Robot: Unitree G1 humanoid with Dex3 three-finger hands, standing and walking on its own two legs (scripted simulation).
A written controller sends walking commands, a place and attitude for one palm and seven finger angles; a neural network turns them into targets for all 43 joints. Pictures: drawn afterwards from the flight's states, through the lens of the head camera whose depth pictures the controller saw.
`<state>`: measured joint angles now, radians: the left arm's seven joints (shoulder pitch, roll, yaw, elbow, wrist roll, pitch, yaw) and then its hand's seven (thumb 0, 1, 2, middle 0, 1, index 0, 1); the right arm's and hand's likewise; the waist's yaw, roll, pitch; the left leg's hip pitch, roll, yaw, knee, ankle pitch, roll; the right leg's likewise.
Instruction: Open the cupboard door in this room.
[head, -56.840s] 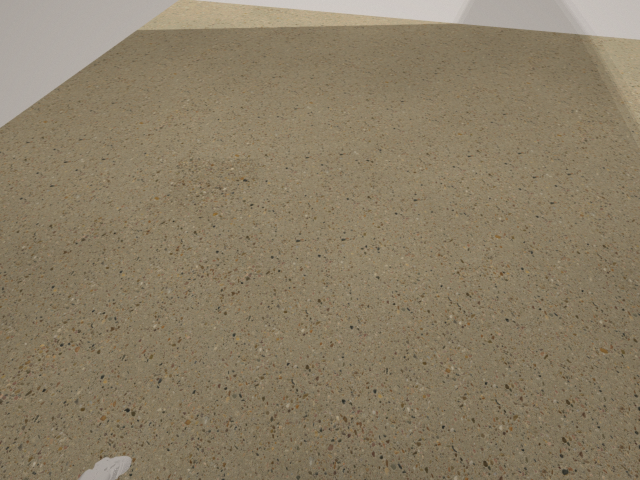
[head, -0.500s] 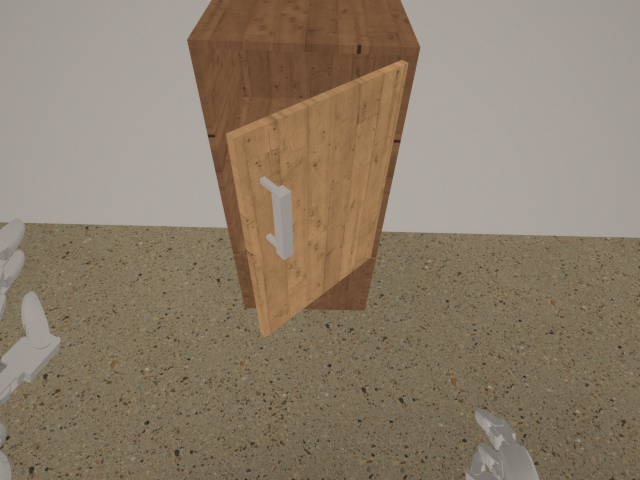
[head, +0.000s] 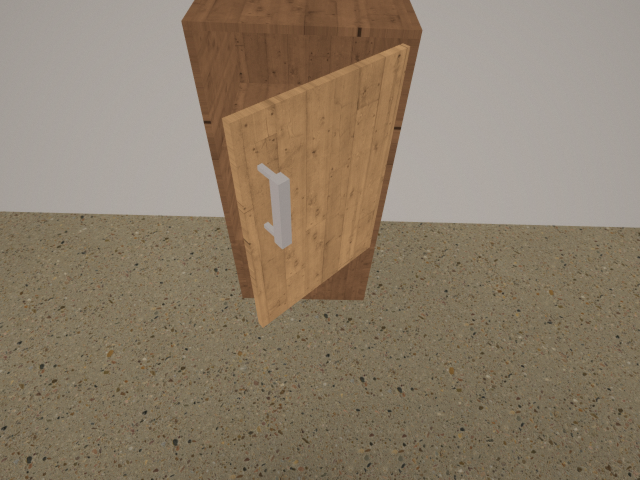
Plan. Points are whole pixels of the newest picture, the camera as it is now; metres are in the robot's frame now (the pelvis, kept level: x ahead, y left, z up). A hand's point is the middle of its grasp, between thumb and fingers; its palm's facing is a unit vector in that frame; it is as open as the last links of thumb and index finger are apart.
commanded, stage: let the arm hang, fingers relaxed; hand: left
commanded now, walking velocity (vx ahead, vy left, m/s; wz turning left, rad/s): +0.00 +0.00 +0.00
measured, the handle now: (273, 207) +0.54 +0.10 +0.00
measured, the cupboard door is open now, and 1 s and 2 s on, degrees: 43 43 43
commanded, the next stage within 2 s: look to check the result in 0.82 s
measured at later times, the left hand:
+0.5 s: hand out of the picture -0.01 +0.19 -0.16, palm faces +0.03 -0.96 -0.27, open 7.4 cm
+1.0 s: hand out of the picture +0.06 +0.15 -0.16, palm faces +0.03 -0.97 -0.22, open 7.4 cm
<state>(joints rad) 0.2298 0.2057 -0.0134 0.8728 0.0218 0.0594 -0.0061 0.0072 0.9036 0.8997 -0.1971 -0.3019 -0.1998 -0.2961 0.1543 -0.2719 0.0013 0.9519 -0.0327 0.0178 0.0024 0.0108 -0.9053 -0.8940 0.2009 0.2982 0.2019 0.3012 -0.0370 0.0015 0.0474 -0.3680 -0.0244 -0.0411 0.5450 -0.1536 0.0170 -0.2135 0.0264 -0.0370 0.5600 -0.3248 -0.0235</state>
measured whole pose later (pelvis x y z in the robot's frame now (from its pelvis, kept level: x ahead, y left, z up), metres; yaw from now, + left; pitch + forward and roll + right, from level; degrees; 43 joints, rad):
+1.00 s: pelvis +0.04 -0.03 +0.01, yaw +0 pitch -2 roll +0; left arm 0.23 0.16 0.01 1.13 0.00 0.00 0.03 0.00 0.91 0.90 -0.20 -0.30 -0.20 -0.30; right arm 0.22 -0.17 0.00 1.15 -0.02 0.02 -0.04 0.01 -0.91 -0.89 0.20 0.30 0.20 0.30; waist -0.01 0.02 0.07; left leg -0.23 0.00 -0.05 0.41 -0.15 -0.03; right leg -0.06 0.05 -0.04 0.39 -0.30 -0.06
